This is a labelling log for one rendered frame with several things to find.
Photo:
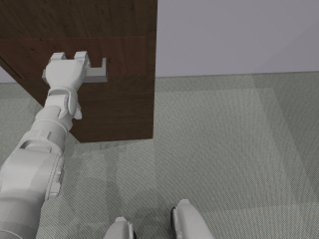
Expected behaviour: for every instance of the left robot upper arm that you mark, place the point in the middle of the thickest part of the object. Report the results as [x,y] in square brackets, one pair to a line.
[31,177]

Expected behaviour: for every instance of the left robot forearm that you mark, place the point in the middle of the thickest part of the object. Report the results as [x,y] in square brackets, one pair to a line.
[50,129]

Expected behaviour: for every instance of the robot left hand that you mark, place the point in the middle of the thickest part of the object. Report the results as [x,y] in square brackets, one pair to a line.
[61,72]

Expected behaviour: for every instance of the drawer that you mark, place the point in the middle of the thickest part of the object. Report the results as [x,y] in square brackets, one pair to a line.
[29,57]

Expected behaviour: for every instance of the robot left thigh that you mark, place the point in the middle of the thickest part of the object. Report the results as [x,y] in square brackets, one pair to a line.
[120,230]

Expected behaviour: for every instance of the handle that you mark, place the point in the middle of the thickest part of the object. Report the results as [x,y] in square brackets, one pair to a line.
[93,75]

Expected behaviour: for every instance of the right robot shin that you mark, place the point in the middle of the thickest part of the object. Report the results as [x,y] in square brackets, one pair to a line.
[182,202]

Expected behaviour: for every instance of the cabinet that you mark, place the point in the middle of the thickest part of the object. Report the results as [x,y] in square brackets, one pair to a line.
[122,108]

